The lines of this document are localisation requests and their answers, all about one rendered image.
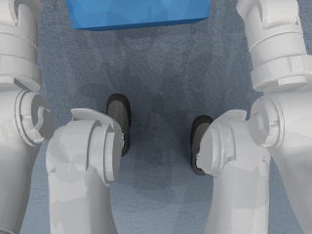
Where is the right robot forearm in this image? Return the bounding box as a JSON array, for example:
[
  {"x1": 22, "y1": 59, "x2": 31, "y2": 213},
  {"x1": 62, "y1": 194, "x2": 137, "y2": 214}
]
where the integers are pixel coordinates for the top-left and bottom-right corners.
[{"x1": 236, "y1": 0, "x2": 312, "y2": 95}]

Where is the robot right upper arm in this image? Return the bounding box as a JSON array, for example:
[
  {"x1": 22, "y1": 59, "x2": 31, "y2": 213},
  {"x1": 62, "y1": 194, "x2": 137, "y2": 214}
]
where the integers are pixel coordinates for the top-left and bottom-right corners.
[{"x1": 248, "y1": 90, "x2": 312, "y2": 234}]

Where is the robot left upper arm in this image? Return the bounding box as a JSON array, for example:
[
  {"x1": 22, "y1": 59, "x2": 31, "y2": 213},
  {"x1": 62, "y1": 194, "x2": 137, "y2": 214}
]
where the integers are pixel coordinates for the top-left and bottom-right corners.
[{"x1": 0, "y1": 89, "x2": 56, "y2": 234}]

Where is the robot shin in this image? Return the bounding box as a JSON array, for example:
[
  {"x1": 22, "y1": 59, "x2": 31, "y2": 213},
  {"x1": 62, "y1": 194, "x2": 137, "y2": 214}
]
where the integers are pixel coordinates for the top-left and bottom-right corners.
[
  {"x1": 196, "y1": 109, "x2": 271, "y2": 175},
  {"x1": 46, "y1": 108, "x2": 125, "y2": 174}
]

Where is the robot right shin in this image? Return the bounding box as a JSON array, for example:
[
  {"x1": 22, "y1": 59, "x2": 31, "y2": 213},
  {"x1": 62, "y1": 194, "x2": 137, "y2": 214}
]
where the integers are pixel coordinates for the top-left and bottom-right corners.
[{"x1": 196, "y1": 109, "x2": 271, "y2": 175}]

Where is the robot left shin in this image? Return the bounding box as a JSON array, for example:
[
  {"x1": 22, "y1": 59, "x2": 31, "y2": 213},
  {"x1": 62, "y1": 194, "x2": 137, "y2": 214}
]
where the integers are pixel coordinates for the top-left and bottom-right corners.
[{"x1": 46, "y1": 108, "x2": 125, "y2": 174}]

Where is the carton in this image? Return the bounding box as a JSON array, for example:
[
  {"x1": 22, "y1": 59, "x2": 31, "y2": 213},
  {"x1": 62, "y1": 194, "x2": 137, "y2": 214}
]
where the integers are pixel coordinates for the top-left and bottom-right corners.
[{"x1": 66, "y1": 0, "x2": 211, "y2": 31}]

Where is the left robot forearm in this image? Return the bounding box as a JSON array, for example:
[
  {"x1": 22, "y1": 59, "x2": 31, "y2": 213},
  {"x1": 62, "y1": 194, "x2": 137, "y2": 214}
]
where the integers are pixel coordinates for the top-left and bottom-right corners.
[{"x1": 0, "y1": 0, "x2": 44, "y2": 93}]

